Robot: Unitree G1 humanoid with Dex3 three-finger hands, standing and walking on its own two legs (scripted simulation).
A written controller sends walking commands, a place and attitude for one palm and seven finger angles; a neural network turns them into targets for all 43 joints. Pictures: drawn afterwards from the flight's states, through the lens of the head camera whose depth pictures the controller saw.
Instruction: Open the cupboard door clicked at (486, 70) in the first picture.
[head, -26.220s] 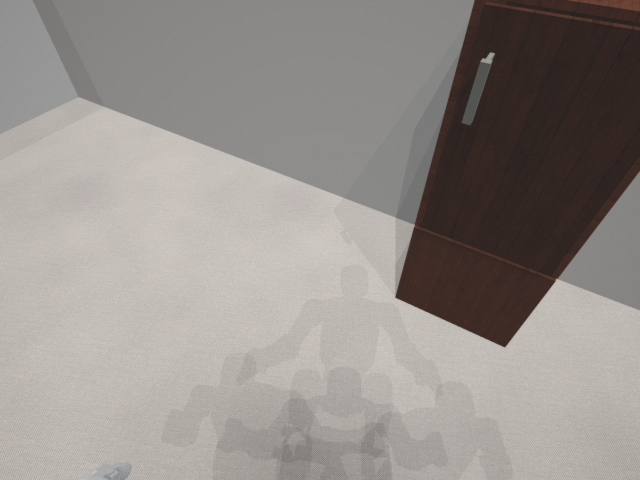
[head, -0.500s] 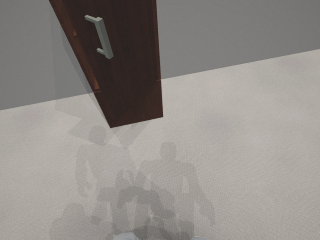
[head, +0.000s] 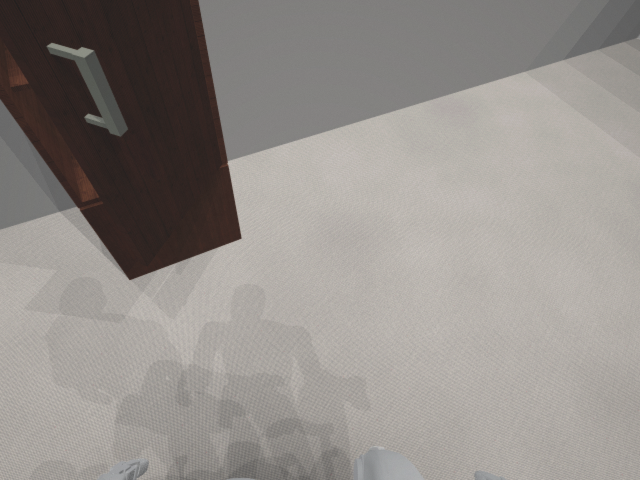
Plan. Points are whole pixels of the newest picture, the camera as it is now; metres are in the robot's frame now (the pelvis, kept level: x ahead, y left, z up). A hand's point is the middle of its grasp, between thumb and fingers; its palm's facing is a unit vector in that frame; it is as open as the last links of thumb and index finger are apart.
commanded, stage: walk to a spot facing it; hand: left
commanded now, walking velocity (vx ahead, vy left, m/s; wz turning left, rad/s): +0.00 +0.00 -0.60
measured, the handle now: (90, 91) +0.57 +0.40 +0.10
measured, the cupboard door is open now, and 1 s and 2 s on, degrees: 42 42 42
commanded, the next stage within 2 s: turn to face it in 1.88 s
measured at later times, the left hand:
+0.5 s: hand (216, 455) +0.15 +0.16 -0.17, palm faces -0.28 -0.94 -0.20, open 7.4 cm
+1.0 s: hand (387, 294) +0.44 -0.09 -0.17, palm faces -0.63 -0.75 -0.20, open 7.4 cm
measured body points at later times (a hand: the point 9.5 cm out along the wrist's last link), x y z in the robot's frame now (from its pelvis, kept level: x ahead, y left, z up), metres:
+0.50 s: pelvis +0.05 -0.02 +0.00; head +0.10 -0.02 +0.44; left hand +0.17 +0.21 -0.16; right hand +0.06 -0.30 -0.13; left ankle +0.09 +0.09 -0.73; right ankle +0.00 -0.14 -0.74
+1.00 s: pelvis +0.19 -0.14 -0.03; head +0.24 -0.17 +0.42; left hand +0.47 -0.05 -0.15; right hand -0.04 -0.25 -0.16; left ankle +0.13 +0.08 -0.67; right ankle +0.20 -0.23 -0.74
